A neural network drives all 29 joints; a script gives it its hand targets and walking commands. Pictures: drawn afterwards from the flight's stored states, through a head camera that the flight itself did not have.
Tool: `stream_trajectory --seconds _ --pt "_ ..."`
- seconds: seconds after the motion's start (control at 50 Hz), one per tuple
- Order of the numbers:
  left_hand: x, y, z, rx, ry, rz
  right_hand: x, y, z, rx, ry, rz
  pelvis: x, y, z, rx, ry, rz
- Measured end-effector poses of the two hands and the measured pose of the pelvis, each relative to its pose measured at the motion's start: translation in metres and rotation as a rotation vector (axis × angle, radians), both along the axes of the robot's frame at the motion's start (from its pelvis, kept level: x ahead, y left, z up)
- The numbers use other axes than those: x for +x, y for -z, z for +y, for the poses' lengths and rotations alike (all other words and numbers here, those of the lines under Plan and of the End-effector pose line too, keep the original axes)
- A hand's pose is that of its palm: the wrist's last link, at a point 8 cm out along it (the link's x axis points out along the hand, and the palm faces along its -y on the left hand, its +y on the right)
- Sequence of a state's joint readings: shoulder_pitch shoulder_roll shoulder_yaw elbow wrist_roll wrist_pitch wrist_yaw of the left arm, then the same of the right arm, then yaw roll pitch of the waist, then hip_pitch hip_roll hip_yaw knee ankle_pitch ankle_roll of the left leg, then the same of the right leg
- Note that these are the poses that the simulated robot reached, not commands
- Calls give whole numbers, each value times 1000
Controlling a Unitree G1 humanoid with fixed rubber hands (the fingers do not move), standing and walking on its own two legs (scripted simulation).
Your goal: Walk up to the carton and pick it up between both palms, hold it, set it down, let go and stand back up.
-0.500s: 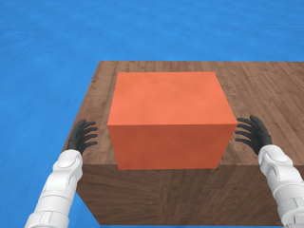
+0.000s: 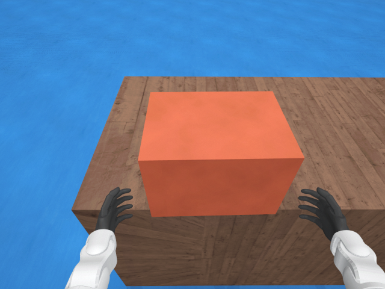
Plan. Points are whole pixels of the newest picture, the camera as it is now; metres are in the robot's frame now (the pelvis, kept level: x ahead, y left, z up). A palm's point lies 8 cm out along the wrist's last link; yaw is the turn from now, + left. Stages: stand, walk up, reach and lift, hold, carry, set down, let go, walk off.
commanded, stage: set down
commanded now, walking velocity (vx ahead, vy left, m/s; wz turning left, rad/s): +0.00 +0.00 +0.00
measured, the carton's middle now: (212, 153) +0.44 -0.03 +0.03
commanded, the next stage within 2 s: none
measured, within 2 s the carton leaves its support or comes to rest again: neither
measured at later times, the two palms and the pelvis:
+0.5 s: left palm (88, 249) +0.21 +0.23 +0.00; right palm (357, 245) +0.21 -0.30 +0.01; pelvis +0.01 -0.01 +0.00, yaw +0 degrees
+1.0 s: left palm (84, 285) +0.16 +0.23 -0.03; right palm (339, 275) +0.17 -0.27 -0.03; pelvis +0.01 +0.00 +0.00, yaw +0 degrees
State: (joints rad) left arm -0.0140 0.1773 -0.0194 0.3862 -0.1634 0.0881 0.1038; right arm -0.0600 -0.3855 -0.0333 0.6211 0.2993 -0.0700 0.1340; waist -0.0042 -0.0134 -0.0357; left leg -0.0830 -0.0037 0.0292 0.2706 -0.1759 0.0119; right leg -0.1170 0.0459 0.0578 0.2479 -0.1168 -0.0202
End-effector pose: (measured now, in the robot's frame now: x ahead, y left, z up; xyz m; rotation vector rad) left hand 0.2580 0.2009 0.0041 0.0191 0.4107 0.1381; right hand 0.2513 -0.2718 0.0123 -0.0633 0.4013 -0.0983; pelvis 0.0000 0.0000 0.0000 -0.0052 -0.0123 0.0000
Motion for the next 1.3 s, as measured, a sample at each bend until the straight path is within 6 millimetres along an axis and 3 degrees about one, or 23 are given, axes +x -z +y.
stream_trajectory --seconds 0.2,0.28,0.42,0.72,1.08,1.3 --pt "-37 11 13 9 -46 63 -23 8 5 30 -13 56 6 0 -1 -1 -8 26" --pt "-39 -7 16 39 -11 -7 -21 -4 -13 25 3 4 4 1 0 -3 -3 46" --pt "-41 -7 24 50 22 72 -28 -10 -35 -1 19 47 7 0 -4 -3 -1 49" --pt "-70 18 26 42 14 222 -56 25 -2 34 -5 195 14 0 -8 -6 4 58" --pt "-109 45 28 41 4 394 -90 51 7 22 23 350 10 0 -2 -6 12 36" --pt "-113 61 25 49 5 496 -107 71 18 27 32 445 4 2 0 -1 25 35"
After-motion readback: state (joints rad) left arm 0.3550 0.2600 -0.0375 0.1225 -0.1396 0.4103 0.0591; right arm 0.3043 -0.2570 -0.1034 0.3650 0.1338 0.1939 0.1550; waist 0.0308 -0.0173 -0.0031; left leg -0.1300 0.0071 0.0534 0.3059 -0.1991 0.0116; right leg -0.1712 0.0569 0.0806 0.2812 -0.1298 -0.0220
